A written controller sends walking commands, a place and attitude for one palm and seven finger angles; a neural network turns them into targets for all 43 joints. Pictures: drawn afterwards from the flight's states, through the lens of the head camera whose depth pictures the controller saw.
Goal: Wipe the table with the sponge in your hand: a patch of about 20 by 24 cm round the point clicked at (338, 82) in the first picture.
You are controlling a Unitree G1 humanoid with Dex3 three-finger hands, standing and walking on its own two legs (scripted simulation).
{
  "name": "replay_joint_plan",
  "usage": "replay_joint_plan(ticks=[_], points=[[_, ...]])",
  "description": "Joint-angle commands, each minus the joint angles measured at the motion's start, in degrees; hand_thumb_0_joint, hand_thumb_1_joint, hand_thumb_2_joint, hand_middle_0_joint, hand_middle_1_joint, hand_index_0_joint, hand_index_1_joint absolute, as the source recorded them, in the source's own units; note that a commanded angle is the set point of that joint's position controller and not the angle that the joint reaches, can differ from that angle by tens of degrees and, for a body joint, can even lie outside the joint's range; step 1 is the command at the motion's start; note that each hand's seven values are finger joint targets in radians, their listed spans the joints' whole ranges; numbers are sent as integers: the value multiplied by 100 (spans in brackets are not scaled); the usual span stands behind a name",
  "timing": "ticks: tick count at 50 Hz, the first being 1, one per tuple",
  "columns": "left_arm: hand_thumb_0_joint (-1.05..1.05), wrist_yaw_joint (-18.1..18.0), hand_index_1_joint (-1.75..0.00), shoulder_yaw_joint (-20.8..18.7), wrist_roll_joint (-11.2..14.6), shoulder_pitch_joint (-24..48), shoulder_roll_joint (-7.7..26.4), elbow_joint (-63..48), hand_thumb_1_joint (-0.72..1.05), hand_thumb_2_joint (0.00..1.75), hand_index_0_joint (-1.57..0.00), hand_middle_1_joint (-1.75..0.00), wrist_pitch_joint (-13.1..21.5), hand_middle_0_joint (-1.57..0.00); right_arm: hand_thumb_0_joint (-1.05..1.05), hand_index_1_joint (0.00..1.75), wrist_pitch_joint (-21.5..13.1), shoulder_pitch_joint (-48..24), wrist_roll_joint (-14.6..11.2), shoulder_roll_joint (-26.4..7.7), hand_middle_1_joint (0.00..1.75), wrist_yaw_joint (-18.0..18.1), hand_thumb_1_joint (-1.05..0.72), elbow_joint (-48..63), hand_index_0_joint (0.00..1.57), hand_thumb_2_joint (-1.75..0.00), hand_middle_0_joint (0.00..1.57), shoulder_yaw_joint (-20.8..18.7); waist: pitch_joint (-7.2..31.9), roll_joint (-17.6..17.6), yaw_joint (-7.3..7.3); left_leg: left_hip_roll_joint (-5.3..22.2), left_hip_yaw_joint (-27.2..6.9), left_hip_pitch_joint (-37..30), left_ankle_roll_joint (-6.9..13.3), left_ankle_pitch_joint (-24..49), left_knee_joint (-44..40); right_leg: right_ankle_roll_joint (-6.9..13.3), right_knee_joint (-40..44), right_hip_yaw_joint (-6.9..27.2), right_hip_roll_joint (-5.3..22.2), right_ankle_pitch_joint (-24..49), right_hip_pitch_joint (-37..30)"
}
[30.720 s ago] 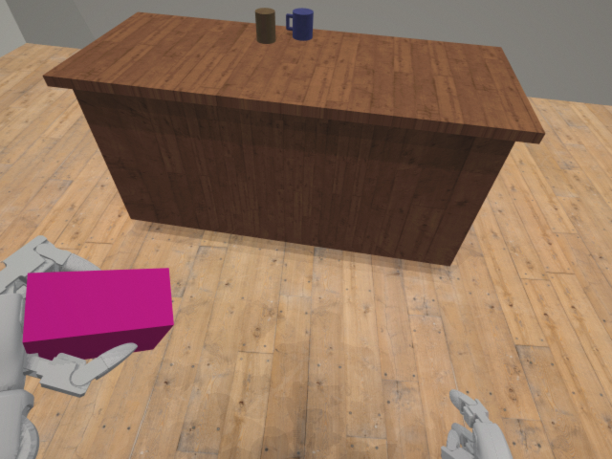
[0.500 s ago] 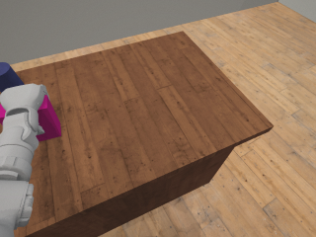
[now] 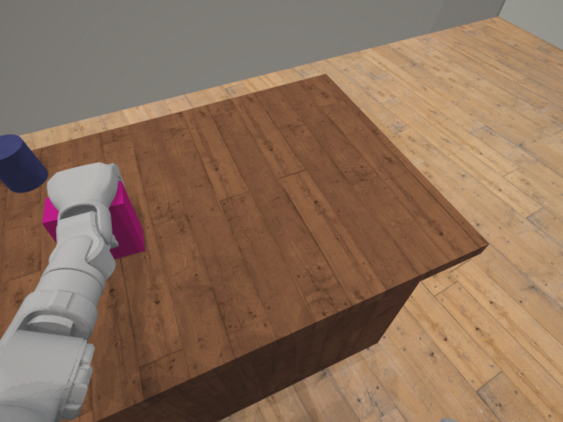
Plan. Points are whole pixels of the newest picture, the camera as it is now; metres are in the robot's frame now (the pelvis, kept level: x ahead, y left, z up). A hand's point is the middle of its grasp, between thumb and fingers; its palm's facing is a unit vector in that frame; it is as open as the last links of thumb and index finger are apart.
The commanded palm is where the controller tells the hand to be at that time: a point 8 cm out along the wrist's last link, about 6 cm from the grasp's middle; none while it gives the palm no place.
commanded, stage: wipe back along the middle lane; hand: left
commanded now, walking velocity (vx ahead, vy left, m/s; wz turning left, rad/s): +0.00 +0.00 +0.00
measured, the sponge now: (102, 233) +0.39 +0.31 +0.01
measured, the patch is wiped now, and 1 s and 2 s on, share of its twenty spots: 0.35 0.55 0.70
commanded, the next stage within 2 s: slide across to the third lane in 1.58 s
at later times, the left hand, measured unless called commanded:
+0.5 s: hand (103, 241) +0.35 +0.28 +0.05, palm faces -0.08 -0.02 -1.00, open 10.0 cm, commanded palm +0.32 +0.26 +0.09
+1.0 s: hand (111, 267) +0.31 +0.26 +0.05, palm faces -0.03 -0.03 -1.00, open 10.0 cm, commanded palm +0.27 +0.24 +0.08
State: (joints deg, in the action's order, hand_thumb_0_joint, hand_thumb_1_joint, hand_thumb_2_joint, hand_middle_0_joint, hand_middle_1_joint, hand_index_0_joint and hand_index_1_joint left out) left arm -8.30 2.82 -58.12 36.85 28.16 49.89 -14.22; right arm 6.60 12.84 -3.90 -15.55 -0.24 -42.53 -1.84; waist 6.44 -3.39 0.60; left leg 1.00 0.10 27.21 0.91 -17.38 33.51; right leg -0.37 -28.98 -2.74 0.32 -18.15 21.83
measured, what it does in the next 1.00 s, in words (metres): stands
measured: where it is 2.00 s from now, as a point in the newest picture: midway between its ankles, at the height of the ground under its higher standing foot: outside the picture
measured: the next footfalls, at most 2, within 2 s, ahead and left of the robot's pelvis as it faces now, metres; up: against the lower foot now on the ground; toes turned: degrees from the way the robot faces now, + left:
none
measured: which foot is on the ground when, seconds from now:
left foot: down 0.00-1.00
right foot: down 0.00-1.00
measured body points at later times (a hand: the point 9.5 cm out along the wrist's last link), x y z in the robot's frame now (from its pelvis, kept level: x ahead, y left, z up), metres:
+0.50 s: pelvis -0.01 +0.00 +0.00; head +0.01 -0.02 +0.45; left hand +0.35 +0.28 +0.10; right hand +0.13 -0.25 -0.12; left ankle -0.02 +0.11 -0.73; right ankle -0.05 -0.13 -0.73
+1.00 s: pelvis -0.02 -0.01 +0.00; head -0.02 -0.04 +0.45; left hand +0.31 +0.26 +0.10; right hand +0.16 -0.25 -0.11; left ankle -0.02 +0.11 -0.73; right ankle -0.05 -0.13 -0.73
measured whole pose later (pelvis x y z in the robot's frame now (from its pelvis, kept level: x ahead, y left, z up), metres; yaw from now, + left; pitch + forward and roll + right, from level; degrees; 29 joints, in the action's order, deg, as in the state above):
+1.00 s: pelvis -0.02 -0.01 +0.00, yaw +0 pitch +4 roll -1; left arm -9.9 9.2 -56.3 17.5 20.4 28.0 -23.1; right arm 7.7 7.6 -5.0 -15.3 0.1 -40.2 -0.4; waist 6.2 -4.7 -2.8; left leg 0.9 -0.1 20.1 0.2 -16.1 31.7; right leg 0.4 -29.6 -2.8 0.4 -18.2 15.8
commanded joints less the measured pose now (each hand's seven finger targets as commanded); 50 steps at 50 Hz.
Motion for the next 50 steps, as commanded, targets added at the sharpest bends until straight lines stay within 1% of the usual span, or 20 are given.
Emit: replay_joint_plan(ticks=[1,6,12,15,16,19,23,24,27,29,32,34,37,39,40,43,44,45,49,50], points=[[0,-32,-160,-311,-8,1324,1218,-959,10,130,-120,-160,-18,-120,0,30,-95,-40,22,-855,30,62,-90,579,20,-90,20,-250,1931,153,-33,-186,-33,-1572,195,3069,1,325,45,-15,-236,3191,-719],[0,2,-160,-352,4,648,1142,-1327,10,130,-120,-160,-91,-120,0,30,-45,-231,4,-842,30,44,-90,743,20,-90,20,-223,1784,248,-149,-207,-3,-1473,203,3062,-75,331,54,-30,-219,3326,-920],[0,17,-160,-55,-47,572,832,-1257,10,130,-120,-160,-297,-120,0,30,-16,-395,-56,-832,30,75,-90,774,20,-90,20,-185,1136,433,-46,-224,-51,-1317,194,2243,-248,337,231,-56,-242,2479,-546],[0,20,-160,57,-90,818,751,-1471,10,130,-120,-160,-272,-120,0,30,-20,-468,-43,-813,30,111,-90,784,20,-90,20,-181,1204,117,-59,-217,-105,-1487,180,2144,-291,390,224,-67,-259,2134,-437],[0,26,-160,258,-69,649,476,-1505,10,130,-120,-160,-284,-120,0,30,-32,-476,-47,-767,30,108,-90,827,20,-90,20,-183,1306,103,-67,-229,-92,-1525,184,2148,-273,390,218,-69,-264,2103,-449],[0,12,-160,58,-23,505,582,-1481,10,130,-120,-160,-265,-120,0,30,-28,-562,-49,-764,30,123,-90,821,20,-90,20,-169,1321,147,-133,-207,-112,-1490,158,2085,-293,411,217,-45,-265,2072,-484],[0,-36,-160,340,35,287,212,-1526,10,130,-120,-160,-315,-120,0,30,-29,-646,-52,-736,30,124,-90,871,20,-90,20,-154,1184,289,-113,-210,-107,-1423,148,1868,-304,386,239,-74,-271,1883,-386],[0,-49,-160,213,67,326,283,-1591,10,130,-120,-160,-309,-120,0,30,-40,-676,-60,-729,30,129,-90,865,20,-90,20,-153,1223,350,-132,-195,-157,-1427,141,1867,-339,396,233,-68,-279,1831,-419],[0,-93,-160,446,62,181,33,-1626,10,130,-120,-160,-393,-120,0,30,-40,-748,-67,-717,30,115,-90,884,20,-90,20,-144,1104,334,-144,-205,-149,-1426,134,1720,-350,391,254,-96,-283,1659,-325],[0,-126,-160,268,103,151,179,-1770,10,130,-120,-160,-423,-120,0,30,-54,-801,-56,-721,30,113,-90,879,20,-90,20,-143,1204,261,-223,-202,-167,-1462,126,1759,-375,417,239,-64,-291,1681,-430],[0,-125,-160,443,111,-119,-35,-1783,10,130,-120,-160,-517,-120,0,30,-63,-848,-61,-707,30,109,-90,904,20,-90,20,-130,1099,452,-207,-225,-138,-1394,138,1665,-359,393,244,-76,-290,1684,-453],[0,-128,-160,315,137,-357,42,-1938,10,130,-120,-160,-573,-120,0,30,-70,-951,-62,-712,30,90,-90,927,20,-90,20,-125,1120,390,-319,-221,-162,-1422,124,1786,-383,416,227,-65,-292,1787,-547],[0,-110,-160,659,185,-526,-355,-2127,10,130,-120,-160,-643,-120,0,30,-104,-1003,-73,-666,30,60,-90,975,20,-90,20,-118,1013,457,-267,-234,-137,-1428,137,1716,-368,399,224,-95,-295,1750,-518],[0,-112,-160,350,175,-652,0,-2212,10,130,-120,-160,-707,-120,0,30,-94,-1097,-71,-712,30,66,-90,955,20,-90,20,-109,974,451,-355,-234,-164,-1414,125,1698,-398,415,245,-40,-301,1748,-589],[0,-95,-160,608,235,-632,-301,-2347,10,130,-120,-160,-719,-120,0,30,-115,-1087,-74,-662,30,70,-90,1003,20,-90,20,-109,988,487,-291,-250,-125,-1436,147,1686,-388,387,226,-81,-295,1761,-619],[0,-72,-160,496,249,-905,-183,-2372,10,130,-120,-160,-825,-120,0,30,-119,-1179,-92,-668,30,78,-90,1008,20,-90,20,-74,798,607,-341,-277,-92,-1351,144,1575,-425,372,285,-51,-286,1766,-649],[0,-65,-160,312,258,-879,17,-2480,10,130,-120,-160,-847,-120,0,30,-115,-1242,-84,-692,30,90,-90,1003,20,-90,20,-74,814,582,-398,-271,-105,-1368,140,1568,-452,386,303,0,-285,1781,-707],[0,-48,-160,558,264,-818,-233,-2556,10,130,-120,-160,-857,-120,0,30,-120,-1254,-98,-651,30,98,-90,1022,20,-90,20,-70,780,496,-325,-278,-72,-1410,144,1542,-447,370,280,-31,-281,1713,-669],[0,3,-160,347,239,-1237,-25,-2740,10,130,-120,-160,-899,-120,0,30,-155,-1320,-80,-674,30,78,-90,1046,20,-90,20,-56,835,476,-444,-294,-84,-1456,141,1706,-415,403,268,34,-290,1992,-799],[0,12,-160,523,266,-1380,-266,-2873,10,130,-120,-160,-877,-120,0,30,-173,-1319,-88,-631,30,63,-90,1094,20,-90,20,-63,877,474,-408,-295,-52,-1488,144,1804,-379,387,207,-8,-284,2104,-843]])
